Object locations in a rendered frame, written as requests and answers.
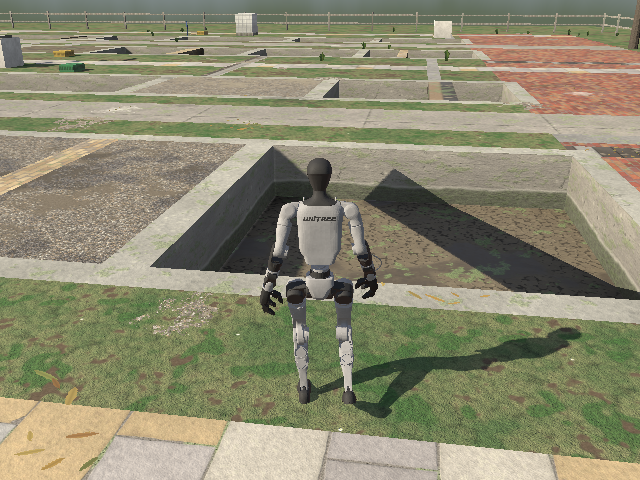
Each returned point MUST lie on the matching left robot upper arm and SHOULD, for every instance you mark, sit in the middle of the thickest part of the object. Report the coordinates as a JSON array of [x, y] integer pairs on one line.
[[288, 211]]

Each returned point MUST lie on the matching right robot upper arm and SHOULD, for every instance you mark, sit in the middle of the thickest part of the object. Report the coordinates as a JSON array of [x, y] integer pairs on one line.
[[351, 211]]

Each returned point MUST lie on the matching robot left hand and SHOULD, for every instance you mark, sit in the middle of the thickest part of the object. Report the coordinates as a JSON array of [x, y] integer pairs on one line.
[[266, 301]]

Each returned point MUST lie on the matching robot right hand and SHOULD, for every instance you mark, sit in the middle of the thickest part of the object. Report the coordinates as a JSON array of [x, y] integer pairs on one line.
[[365, 284]]

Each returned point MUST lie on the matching left robot forearm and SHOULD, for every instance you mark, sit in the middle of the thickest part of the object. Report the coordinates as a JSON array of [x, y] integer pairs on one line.
[[272, 272]]

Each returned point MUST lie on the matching right robot thigh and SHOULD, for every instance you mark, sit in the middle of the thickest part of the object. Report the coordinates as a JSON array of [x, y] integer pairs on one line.
[[343, 298]]

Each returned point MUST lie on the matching humanoid robot torso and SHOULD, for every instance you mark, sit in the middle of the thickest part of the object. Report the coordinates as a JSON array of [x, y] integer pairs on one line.
[[319, 233]]

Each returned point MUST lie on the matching right robot forearm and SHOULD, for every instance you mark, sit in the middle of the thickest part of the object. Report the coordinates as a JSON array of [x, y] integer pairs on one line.
[[367, 264]]

